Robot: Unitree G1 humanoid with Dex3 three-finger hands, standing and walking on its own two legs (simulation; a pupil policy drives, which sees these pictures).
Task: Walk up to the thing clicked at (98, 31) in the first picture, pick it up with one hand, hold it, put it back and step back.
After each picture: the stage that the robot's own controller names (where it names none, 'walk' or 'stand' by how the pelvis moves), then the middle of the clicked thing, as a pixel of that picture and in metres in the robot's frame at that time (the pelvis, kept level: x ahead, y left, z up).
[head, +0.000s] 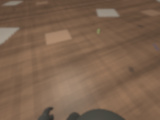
stand; (98, 31) +2.28 -0.17 -0.72
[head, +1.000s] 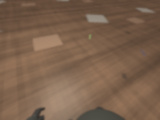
walk; (90, 36) +2.15 -0.04 -0.72
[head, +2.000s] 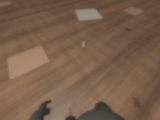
walk; (83, 44) +1.49 +0.12 -0.71
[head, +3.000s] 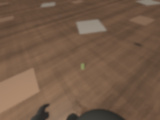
walk; (82, 66) +0.94 +0.16 -0.69
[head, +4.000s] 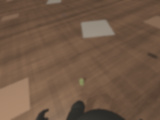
walk; (81, 81) +0.58 +0.19 -0.71
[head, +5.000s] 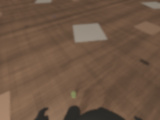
stand; (73, 94) +0.38 +0.21 -0.69
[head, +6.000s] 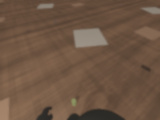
stand; (74, 102) +0.33 +0.20 -0.72
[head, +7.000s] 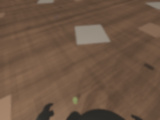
stand; (75, 100) +0.31 +0.18 -0.72
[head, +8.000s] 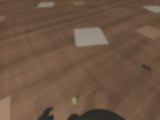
stand; (74, 101) +0.33 +0.19 -0.73
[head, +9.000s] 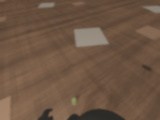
stand; (74, 101) +0.33 +0.20 -0.73
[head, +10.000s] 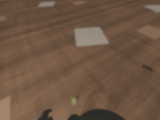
stand; (74, 101) +0.32 +0.20 -0.73
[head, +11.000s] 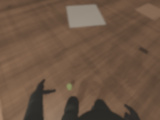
go down; (69, 86) +0.35 +0.21 -0.64
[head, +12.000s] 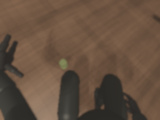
go down; (63, 64) +0.40 +0.24 -0.30
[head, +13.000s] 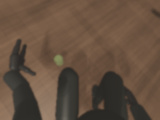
close in; (59, 60) +0.40 +0.25 -0.27
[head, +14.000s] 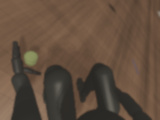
close; (31, 59) +0.39 +0.27 -0.21
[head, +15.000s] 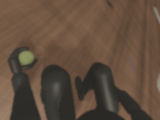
close; (26, 59) +0.38 +0.28 -0.22
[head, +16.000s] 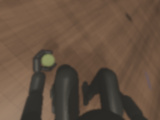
lift; (47, 60) +0.34 +0.26 -0.16
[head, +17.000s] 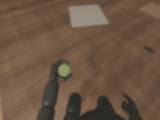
lift; (65, 73) +0.32 +0.18 +0.01
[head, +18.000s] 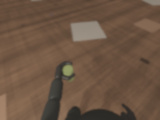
hold; (68, 73) +0.33 +0.17 +0.01
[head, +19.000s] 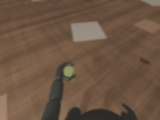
hold; (69, 74) +0.33 +0.16 +0.01
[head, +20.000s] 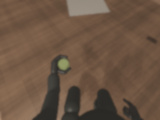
crouch; (64, 66) +0.37 +0.19 -0.05
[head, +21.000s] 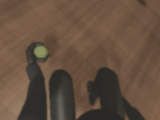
lower; (42, 54) +0.42 +0.28 -0.15
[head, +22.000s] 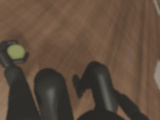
lower; (17, 53) +0.42 +0.29 -0.22
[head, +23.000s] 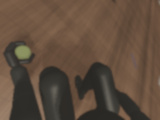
lower; (24, 54) +0.40 +0.29 -0.22
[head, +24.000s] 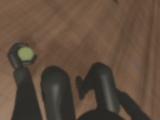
lower; (26, 55) +0.40 +0.28 -0.22
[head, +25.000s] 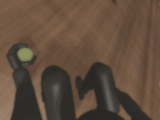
lower; (26, 56) +0.39 +0.29 -0.22
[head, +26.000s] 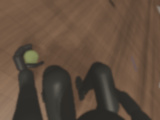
open; (31, 58) +0.39 +0.26 -0.22
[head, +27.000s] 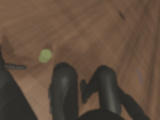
stand; (45, 56) +0.39 +0.24 -0.23
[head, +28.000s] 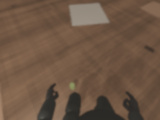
stand; (72, 86) +0.36 +0.19 -0.58
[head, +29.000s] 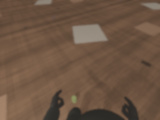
stand; (74, 99) +0.34 +0.18 -0.67
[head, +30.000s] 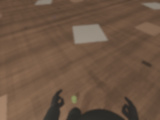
stand; (74, 99) +0.34 +0.19 -0.67
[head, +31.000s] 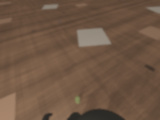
stand; (77, 99) +0.36 +0.17 -0.72
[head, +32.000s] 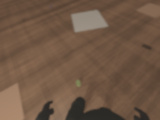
walk; (78, 83) +0.46 +0.19 -0.69
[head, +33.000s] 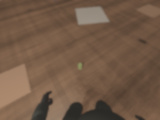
walk; (80, 66) +0.74 +0.17 -0.69
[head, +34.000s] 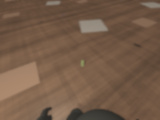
stand; (82, 63) +1.02 +0.20 -0.70
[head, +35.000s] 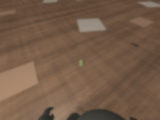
stand; (81, 63) +1.01 +0.19 -0.72
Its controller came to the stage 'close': yes
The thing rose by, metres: 0.73
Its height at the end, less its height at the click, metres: +0.00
